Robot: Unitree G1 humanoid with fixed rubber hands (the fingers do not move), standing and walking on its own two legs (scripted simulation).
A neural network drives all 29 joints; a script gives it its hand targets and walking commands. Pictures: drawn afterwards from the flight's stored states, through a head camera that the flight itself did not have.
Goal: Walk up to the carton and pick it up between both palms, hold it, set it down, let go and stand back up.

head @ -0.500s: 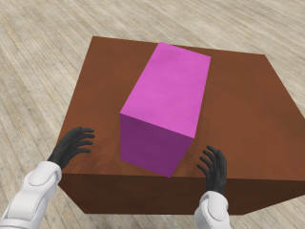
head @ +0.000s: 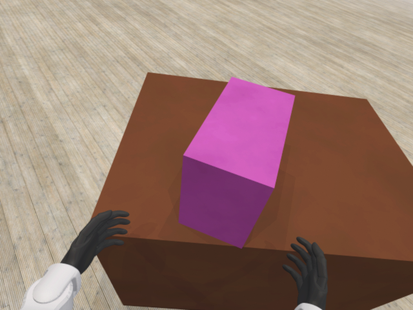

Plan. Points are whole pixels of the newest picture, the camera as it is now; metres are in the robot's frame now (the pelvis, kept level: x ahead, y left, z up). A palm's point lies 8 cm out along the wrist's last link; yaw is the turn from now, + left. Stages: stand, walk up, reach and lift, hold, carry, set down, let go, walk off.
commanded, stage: set down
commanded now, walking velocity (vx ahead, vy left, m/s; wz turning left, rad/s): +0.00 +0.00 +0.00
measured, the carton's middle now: (236, 159) +0.45 -0.03 +0.03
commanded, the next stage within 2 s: let go in 1.90 s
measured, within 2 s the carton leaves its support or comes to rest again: neither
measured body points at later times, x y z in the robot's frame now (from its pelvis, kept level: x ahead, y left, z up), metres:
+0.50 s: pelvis +0.02 -0.04 +0.00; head +0.02 -0.01 +0.45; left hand +0.19 +0.22 +0.00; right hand +0.19 -0.19 +0.00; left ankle +0.01 +0.08 -0.74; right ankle +0.04 -0.16 -0.74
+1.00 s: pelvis +0.04 -0.02 +0.00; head +0.06 +0.00 +0.45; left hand +0.19 +0.23 -0.03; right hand +0.20 -0.19 -0.03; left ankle +0.01 +0.08 -0.74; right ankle +0.04 -0.16 -0.74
